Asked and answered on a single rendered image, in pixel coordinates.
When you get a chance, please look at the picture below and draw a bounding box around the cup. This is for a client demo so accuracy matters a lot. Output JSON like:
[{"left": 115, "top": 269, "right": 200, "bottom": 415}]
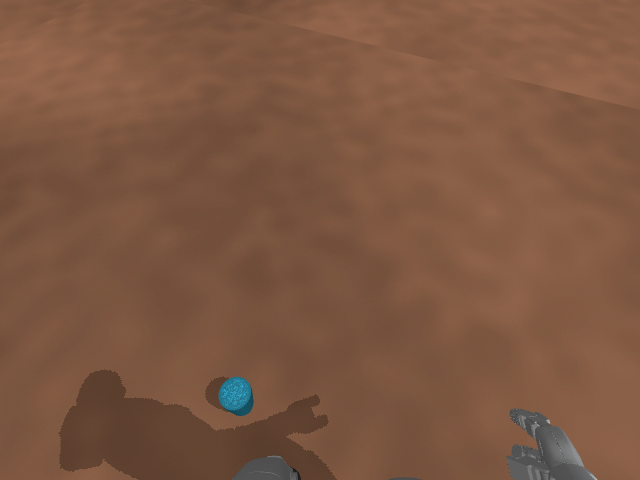
[{"left": 219, "top": 377, "right": 254, "bottom": 416}]

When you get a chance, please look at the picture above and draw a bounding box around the right robot hand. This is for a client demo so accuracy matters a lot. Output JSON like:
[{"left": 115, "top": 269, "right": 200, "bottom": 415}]
[{"left": 506, "top": 409, "right": 585, "bottom": 480}]

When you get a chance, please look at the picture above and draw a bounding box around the right robot arm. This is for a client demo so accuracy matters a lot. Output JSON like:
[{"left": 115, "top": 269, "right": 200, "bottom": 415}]
[{"left": 548, "top": 463, "right": 598, "bottom": 480}]

